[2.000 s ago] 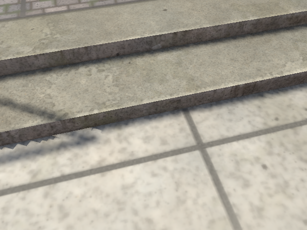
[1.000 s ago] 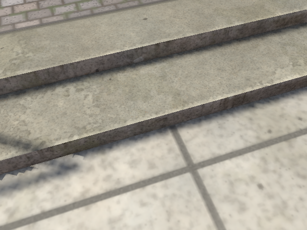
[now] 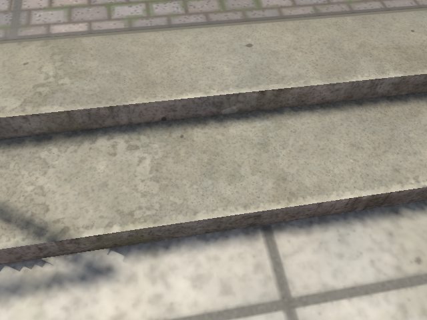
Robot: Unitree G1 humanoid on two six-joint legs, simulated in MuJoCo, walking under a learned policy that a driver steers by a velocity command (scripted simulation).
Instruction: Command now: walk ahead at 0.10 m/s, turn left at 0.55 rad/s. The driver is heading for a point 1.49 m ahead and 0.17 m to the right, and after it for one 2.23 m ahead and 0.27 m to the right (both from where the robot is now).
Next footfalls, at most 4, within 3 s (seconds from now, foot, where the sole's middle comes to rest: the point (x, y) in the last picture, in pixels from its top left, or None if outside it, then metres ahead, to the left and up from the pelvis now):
0.24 right None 0.15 -0.12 -0.78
0.70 left None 0.13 0.11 -0.78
1.16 right None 0.09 -0.13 -0.78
1.66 left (230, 303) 0.46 -0.06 -0.78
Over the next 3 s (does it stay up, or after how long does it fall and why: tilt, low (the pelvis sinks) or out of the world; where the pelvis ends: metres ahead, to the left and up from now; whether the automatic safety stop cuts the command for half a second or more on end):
stays up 0.95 -0.08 0.10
